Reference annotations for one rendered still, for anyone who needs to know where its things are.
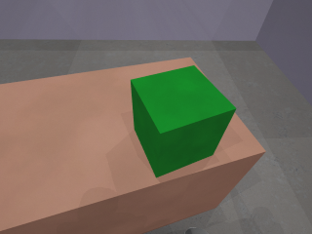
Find pedestal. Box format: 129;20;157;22
0;58;266;234

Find carton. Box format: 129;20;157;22
131;65;237;178

